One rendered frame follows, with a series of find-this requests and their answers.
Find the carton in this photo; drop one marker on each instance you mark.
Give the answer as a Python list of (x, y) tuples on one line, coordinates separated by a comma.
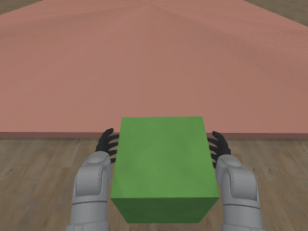
[(164, 171)]

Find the left robot hand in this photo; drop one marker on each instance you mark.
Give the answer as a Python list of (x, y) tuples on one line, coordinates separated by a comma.
[(104, 145)]

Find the right robot forearm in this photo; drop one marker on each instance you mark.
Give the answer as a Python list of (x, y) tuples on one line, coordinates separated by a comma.
[(240, 195)]

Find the left robot forearm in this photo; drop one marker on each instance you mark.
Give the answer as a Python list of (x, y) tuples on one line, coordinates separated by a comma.
[(90, 194)]

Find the right robot hand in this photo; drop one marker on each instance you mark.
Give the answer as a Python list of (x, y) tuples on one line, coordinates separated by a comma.
[(221, 147)]

